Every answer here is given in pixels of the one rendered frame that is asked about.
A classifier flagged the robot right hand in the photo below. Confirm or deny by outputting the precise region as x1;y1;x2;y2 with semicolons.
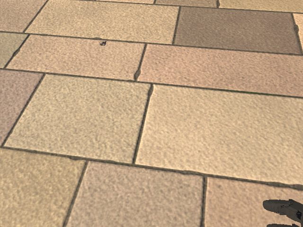
262;199;303;227

